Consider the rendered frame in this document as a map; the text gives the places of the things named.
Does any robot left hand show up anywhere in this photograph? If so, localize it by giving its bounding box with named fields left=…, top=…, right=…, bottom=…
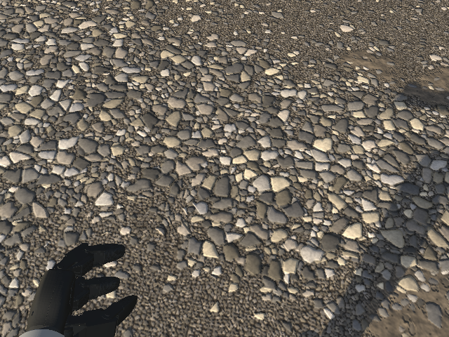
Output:
left=26, top=243, right=138, bottom=337

